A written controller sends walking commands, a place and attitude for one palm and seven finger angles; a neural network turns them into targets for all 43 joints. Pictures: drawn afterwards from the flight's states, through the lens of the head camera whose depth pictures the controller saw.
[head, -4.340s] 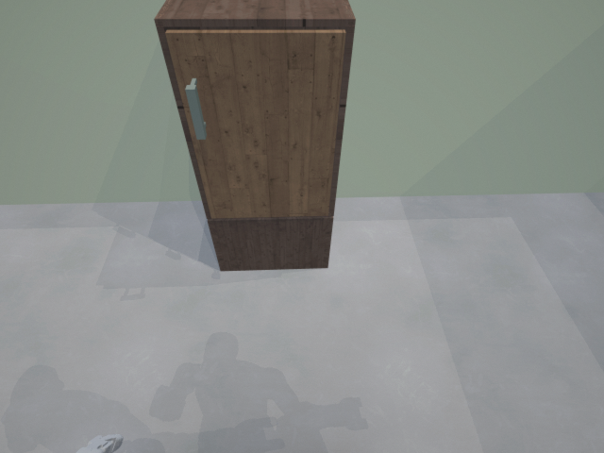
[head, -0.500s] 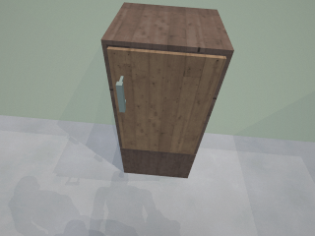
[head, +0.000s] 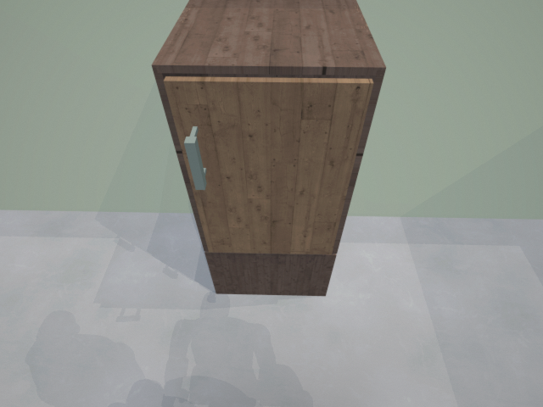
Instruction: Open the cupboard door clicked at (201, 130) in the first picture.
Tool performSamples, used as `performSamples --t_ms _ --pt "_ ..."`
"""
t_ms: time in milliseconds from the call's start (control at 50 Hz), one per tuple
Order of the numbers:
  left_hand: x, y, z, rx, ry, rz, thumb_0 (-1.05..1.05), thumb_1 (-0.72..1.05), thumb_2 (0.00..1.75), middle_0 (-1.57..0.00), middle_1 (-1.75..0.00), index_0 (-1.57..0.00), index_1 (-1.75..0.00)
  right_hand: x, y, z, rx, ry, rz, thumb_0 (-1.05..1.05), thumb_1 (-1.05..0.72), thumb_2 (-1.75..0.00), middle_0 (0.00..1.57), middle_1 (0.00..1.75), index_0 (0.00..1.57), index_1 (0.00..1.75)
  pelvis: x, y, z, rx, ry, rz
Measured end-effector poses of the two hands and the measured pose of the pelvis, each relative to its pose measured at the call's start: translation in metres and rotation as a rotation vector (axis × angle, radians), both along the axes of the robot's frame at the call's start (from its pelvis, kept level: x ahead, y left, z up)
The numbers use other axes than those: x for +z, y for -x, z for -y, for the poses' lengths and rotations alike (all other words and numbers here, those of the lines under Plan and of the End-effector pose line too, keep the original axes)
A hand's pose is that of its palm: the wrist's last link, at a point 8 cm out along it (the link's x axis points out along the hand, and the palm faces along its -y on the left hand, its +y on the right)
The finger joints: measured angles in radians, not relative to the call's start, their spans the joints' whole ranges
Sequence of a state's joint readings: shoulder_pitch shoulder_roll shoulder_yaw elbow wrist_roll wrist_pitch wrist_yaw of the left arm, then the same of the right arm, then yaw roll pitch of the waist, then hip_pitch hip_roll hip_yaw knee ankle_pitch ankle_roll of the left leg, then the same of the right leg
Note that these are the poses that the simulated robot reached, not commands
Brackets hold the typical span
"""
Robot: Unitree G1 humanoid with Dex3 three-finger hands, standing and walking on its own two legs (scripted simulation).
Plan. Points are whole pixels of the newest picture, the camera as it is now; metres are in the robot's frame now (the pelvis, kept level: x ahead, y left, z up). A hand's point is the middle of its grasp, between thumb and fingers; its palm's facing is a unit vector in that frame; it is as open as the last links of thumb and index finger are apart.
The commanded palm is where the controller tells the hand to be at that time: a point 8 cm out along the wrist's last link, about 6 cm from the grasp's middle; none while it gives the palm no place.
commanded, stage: look again from close up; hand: left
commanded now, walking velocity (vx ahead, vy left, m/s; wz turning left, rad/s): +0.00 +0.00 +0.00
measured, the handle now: (197, 158) +0.61 +0.19 +0.00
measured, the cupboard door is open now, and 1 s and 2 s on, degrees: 0 0 0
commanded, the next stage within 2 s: shuffle to correct the standing spot in 0.30 s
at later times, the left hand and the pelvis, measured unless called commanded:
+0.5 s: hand out of the picture -0.03 +0.14 -0.17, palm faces +0.03 -0.99 -0.16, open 7.4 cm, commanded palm none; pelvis -0.02 -0.02 +0.00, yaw +0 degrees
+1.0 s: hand out of the picture +0.01 +0.17 -0.18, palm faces +0.12 -0.98 -0.15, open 7.4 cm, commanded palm none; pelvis +0.06 +0.01 +0.00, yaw +2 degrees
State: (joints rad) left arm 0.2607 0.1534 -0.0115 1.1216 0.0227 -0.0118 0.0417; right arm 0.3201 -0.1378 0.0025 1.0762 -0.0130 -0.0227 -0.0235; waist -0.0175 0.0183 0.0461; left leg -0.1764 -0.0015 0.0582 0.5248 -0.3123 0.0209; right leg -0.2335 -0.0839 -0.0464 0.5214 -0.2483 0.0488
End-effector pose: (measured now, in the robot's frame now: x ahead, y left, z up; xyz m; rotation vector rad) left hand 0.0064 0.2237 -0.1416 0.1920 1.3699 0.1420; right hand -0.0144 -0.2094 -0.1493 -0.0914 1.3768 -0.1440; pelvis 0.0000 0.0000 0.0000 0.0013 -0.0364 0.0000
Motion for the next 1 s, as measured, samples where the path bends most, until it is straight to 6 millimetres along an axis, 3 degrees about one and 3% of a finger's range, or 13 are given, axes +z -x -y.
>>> performSamples --t_ms 240,480,660,780,840,900,1000 --pt "0.002 0.015 0.019 0.013 0.011 0.041 0.00 0.91 0.90 -0.20 -0.30 -0.19 -0.30 0.000 0.002 0.021 0.009 0.002 0.048 0.01 -0.91 -0.90 0.20 0.30 0.20 0.30 0.000 0.014 0.016 -0.001 -0.007 0.014" --pt "-0.003 0.043 0.038 0.040 0.057 -0.012 0.00 0.91 0.90 -0.20 -0.30 -0.20 -0.30 0.006 0.026 0.034 0.008 0.023 -0.017 0.01 -0.91 -0.90 0.20 0.30 0.20 0.30 0.002 0.020 0.025 0.001 -0.002 0.007" --pt "-0.013 0.048 0.030 0.080 0.077 -0.042 0.00 0.91 0.90 -0.20 -0.30 -0.20 -0.30 0.005 0.035 0.024 -0.001 0.032 -0.070 0.01 -0.91 -0.90 0.20 0.30 0.20 0.30 -0.003 0.006 0.016 0.000 0.005 0.001" --pt "-0.010 0.028 0.019 0.058 0.066 -0.053 0.01 0.91 0.90 -0.20 -0.30 -0.19 -0.30 0.004 0.032 0.010 -0.036 0.014 -0.084 0.01 -0.91 -0.90 0.20 0.30 0.20 0.30 -0.004 -0.014 0.010 -0.012 -0.001 -0.013" --pt "-0.008 0.010 0.018 0.065 0.052 -0.021 0.01 0.91 0.90 -0.20 -0.30 -0.19 -0.30 -0.001 0.025 0.004 -0.031 -0.010 -0.106 0.01 -0.91 -0.90 0.20 0.30 0.20 0.30 -0.007 -0.025 0.010 -0.003 0.003 -0.019" --pt "-0.007 -0.001 0.016 0.100 0.047 0.018 0.00 0.91 0.90 -0.20 -0.30 -0.19 -0.30 -0.003 0.005 0.000 0.004 -0.020 -0.120 0.01 -0.91 -0.90 0.20 0.30 0.20 0.30 -0.007 -0.036 0.007 0.024 0.012 -0.025" --pt "-0.012 0.001 0.008 0.141 0.071 -0.025 0.00 0.91 0.90 -0.20 -0.30 -0.19 -0.30 0.006 -0.066 -0.005 0.059 0.019 -0.011 0.02 -0.91 -0.90 0.20 0.30 0.20 0.30 -0.005 -0.055 -0.010 0.036 0.010 -0.022"
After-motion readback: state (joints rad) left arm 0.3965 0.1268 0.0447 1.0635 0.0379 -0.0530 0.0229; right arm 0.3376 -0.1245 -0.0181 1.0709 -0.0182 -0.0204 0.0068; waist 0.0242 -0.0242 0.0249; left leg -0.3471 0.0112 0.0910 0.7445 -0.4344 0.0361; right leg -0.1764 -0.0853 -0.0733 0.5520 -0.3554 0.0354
